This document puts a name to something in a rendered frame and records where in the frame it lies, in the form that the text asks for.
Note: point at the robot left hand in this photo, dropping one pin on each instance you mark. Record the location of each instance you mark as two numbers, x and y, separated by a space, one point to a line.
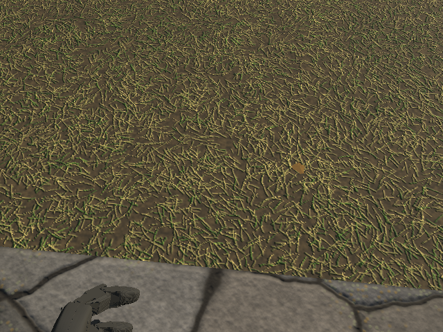
76 316

